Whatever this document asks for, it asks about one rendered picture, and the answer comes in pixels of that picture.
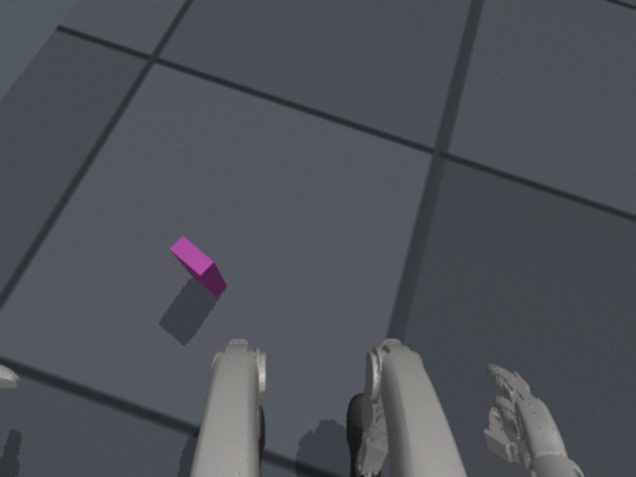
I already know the carton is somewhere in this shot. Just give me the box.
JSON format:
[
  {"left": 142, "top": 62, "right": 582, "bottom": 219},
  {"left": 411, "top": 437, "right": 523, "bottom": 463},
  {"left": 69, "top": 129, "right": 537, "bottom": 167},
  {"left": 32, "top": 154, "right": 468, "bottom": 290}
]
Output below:
[{"left": 169, "top": 237, "right": 227, "bottom": 297}]

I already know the left robot hand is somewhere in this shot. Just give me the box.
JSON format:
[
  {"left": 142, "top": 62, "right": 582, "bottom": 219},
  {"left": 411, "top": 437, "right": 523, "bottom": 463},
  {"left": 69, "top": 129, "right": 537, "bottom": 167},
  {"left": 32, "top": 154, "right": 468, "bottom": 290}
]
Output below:
[{"left": 0, "top": 364, "right": 20, "bottom": 389}]

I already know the right robot hand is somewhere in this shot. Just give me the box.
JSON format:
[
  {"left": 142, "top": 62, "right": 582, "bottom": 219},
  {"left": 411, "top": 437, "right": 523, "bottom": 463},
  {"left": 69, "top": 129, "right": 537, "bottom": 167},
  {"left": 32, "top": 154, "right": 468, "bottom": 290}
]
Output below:
[{"left": 484, "top": 364, "right": 568, "bottom": 469}]

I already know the right robot arm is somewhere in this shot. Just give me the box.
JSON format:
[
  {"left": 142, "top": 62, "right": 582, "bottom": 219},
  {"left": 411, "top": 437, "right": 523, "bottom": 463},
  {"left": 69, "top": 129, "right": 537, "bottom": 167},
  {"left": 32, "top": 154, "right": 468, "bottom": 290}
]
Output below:
[{"left": 529, "top": 454, "right": 584, "bottom": 477}]

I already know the right robot foot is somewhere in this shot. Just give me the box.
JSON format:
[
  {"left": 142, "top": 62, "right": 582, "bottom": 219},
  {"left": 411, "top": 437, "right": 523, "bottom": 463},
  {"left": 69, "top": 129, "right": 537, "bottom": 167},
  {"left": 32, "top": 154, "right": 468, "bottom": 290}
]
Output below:
[{"left": 347, "top": 394, "right": 381, "bottom": 477}]

